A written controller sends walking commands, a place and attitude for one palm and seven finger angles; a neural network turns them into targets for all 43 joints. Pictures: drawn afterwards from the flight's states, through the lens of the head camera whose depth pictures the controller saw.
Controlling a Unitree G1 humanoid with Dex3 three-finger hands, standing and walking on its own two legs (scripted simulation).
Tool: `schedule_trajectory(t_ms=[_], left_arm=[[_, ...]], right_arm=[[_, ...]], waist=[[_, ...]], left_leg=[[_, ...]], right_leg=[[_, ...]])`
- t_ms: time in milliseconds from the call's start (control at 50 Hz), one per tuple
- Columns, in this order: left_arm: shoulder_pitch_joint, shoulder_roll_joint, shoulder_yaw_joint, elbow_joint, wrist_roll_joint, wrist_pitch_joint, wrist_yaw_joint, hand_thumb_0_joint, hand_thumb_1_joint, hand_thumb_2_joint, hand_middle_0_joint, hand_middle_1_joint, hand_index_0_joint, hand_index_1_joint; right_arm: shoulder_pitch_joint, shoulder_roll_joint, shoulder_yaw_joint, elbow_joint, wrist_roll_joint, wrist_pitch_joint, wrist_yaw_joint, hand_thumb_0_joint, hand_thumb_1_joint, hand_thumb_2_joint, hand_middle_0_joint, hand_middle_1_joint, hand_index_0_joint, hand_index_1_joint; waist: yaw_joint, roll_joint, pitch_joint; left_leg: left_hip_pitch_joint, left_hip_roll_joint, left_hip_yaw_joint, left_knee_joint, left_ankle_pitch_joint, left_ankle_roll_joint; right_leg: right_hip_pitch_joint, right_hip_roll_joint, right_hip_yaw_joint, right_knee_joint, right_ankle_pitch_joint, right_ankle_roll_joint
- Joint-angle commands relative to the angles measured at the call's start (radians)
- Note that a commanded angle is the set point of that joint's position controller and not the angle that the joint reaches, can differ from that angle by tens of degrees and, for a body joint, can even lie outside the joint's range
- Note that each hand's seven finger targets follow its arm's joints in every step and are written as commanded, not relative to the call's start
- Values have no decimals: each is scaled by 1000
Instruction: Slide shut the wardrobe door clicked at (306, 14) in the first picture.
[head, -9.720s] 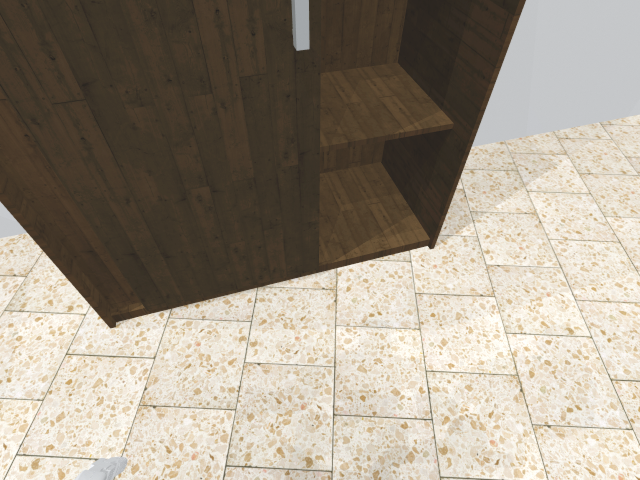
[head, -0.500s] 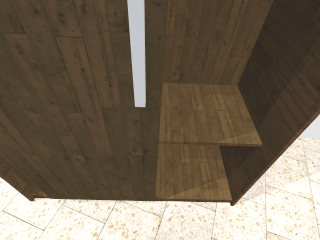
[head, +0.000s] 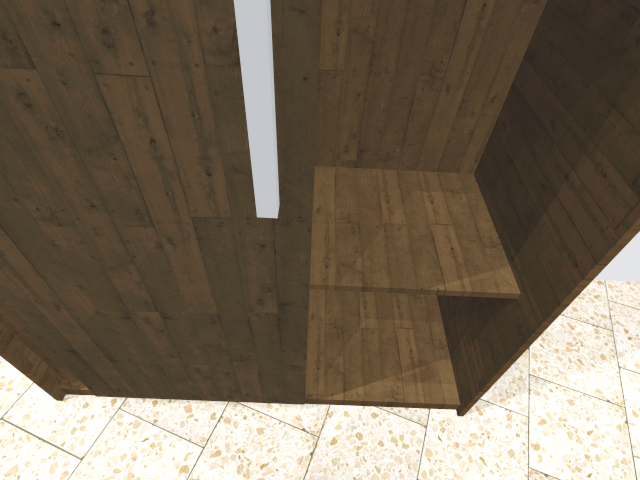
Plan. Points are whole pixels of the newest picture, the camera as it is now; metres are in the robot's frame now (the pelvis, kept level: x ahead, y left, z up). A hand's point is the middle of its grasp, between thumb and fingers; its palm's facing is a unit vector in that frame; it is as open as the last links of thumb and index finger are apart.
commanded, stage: look again from close up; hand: left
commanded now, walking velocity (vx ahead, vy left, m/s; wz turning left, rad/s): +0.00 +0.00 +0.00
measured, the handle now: (263, 100) +0.43 +0.10 +0.27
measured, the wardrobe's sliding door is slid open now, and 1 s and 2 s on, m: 0.48 0.48 0.48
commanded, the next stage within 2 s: raise the hand with hooked fingers in 0.20 s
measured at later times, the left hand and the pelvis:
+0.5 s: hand (172, 458) +0.15 +0.18 -0.03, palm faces +0.26 -0.95 -0.19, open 7.4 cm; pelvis -0.01 -0.01 -0.02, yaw +4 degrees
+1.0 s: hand (158, 408) +0.18 +0.18 +0.07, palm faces +0.08 -0.99 -0.11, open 10.3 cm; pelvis -0.01 -0.06 -0.03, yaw +7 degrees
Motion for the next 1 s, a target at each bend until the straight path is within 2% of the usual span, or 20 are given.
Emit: schedule_trajectory(t_ms=[0,260,280,300,320,340,360,380,420,460,480,500,540,560,600,680,760,820,860,980], left_arm=[[100,79,14,-14,0,-8,7,0,900,900,-200,-300,-200,-300],[95,81,17,-12,-1,-5,5,0,900,900,-200,-300,-200,-300],[80,128,6,0,22,-26,33,0,900,900,-200,-300,-200,-300],[-608,306,78,-1547,-164,-209,32,0,877,890,-202,-315,-202,-315],[-301,265,63,-1394,-104,-154,87,0,853,880,-203,-330,-203,-330],[64,30,-49,-1095,-123,-28,105,0,830,870,-205,-345,-205,-345],[55,-28,-115,-1205,-145,16,113,0,807,860,-207,-360,-207,-360],[-14,-12,-134,-1376,-182,-19,106,0,783,850,-208,-375,-208,-375],[22,96,-39,-1393,-176,-83,93,0,737,830,-212,-405,-212,-405],[25,141,72,-1228,-184,-162,33,0,690,810,-215,-435,-215,-435],[61,94,80,-1122,-196,-224,-21,0,667,800,-217,-450,-217,-450],[159,73,102,-1047,-218,-292,-86,0,643,790,-218,-465,-218,-465],[253,127,192,-1031,-269,-428,-235,0,597,770,-222,-495,-222,-495],[279,209,272,-1013,-270,-468,-303,0,573,760,-223,-510,-223,-510],[264,275,309,-1142,-272,-430,-351,0,527,740,-227,-540,-227,-540],[63,301,354,-1432,-336,-331,-309,0,433,700,-233,-600,-233,-600],[-110,325,344,-1564,-324,-402,-263,0,340,660,-240,-660,-240,-660],[-169,319,290,-1479,-339,-432,-340,0,270,630,-245,-705,-245,-705],[-210,347,290,-1381,-353,-392,-409,0,223,610,-248,-735,-248,-735],[-191,475,493,-1273,-416,-211,-480,0,83,550,-258,-825,-258,-825]], right_arm=[[76,-90,-12,-22,0,-8,-2,0,-900,-900,200,300,200,300],[82,-90,-13,-23,1,-7,-5,0,-900,-900,200,300,200,300],[4,-148,-8,-112,0,-13,8,0,-900,-900,200,300,200,300],[54,-333,-53,-493,34,-138,-26,0,-900,-900,200,300,200,300],[-37,-247,-8,-435,42,-245,-40,0,-900,-900,200,300,200,300],[-11,-177,-18,-383,54,-269,-32,0,-900,-900,200,300,200,300],[6,-206,-30,-411,72,-293,-32,0,-900,-900,200,300,200,300],[-20,-224,-36,-490,80,-330,-37,0,-900,-900,200,300,200,300],[-48,-278,-44,-529,57,-358,-47,0,-900,-900,200,300,200,300],[-54,-281,-62,-546,39,-341,-51,0,-900,-900,200,300,200,300],[-72,-275,-69,-559,32,-331,-42,0,-900,-900,200,300,200,300],[-97,-269,-76,-586,27,-325,-30,0,-900,-900,200,300,200,300],[-129,-267,-93,-640,27,-313,0,0,-900,-900,200,300,200,300],[-131,-273,-104,-664,35,-306,19,0,-900,-900,200,300,200,300],[-197,-265,-95,-759,46,-285,22,0,-900,-900,200,300,200,300],[-189,-239,-76,-824,49,-234,-12,0,-900,-900,200,300,200,300],[-115,-231,-60,-772,32,-242,-35,0,-900,-900,200,300,200,300],[-118,-250,-41,-724,45,-273,-46,0,-900,-900,200,300,200,300],[-128,-268,-32,-701,56,-289,-58,0,-900,-900,200,300,200,300],[-178,-262,-13,-688,67,-307,-73,0,-900,-900,200,300,200,300]], waist=[[-3,17,73],[1,12,81],[5,-2,132],[-148,216,-378],[-43,331,-418],[-49,221,-208],[-42,232,-140],[-51,177,-70],[-58,20,-68],[-69,-235,17],[-54,-322,45],[-15,-328,45],[28,-210,-45],[50,-41,-88],[78,58,-181],[34,104,-222],[-39,94,-216],[-72,123,-157],[-73,97,-129],[10,14,-231]], left_leg=[[-9,172,-189,-101,91,-53],[-13,178,-194,-107,83,-51],[-113,193,-183,74,318,-75],[251,117,-225,16,314,-133],[253,179,-258,-49,315,-166],[97,160,-269,-86,170,-174],[8,140,-271,-70,63,-173],[-40,140,-274,-41,-28,-144],[-120,113,-277,37,-156,-128],[-234,90,-253,133,-135,-112],[-298,85,-232,182,-153,-105],[-362,70,-203,231,-162,-104],[-416,47,-159,308,-124,-112],[-394,36,-144,336,-64,-119],[-376,34,-120,333,-24,-106],[-345,40,-126,337,-40,-81],[-282,62,-158,365,21,-62],[-260,64,-172,364,-10,-57],[-267,64,-180,355,-27,-53],[-254,69,-193,302,41,-62]], right_leg=[[-60,-71,80,-57,97,-56],[-56,-66,70,-57,74,-56],[-98,-89,76,-31,214,-46],[-90,35,-14,89,160,-38],[-166,32,-2,220,-80,-63],[-246,24,-19,264,-141,-55],[-283,25,-16,270,-108,-52],[-257,20,-27,226,-102,-54],[-257,36,-24,125,-103,-56],[-330,45,-29,107,-151,-54],[-390,49,-41,137,-213,-51],[-421,51,-39,172,-256,-54],[-405,46,-21,244,-219,-68],[-359,34,-3,276,-132,-87],[-309,36,1,314,-48,-85],[-287,48,34,262,-49,-64],[-295,56,54,233,29,-49],[-305,47,79,182,4,-42],[-277,34,117,133,-16,-31],[-68,-35,176,80,136,26]])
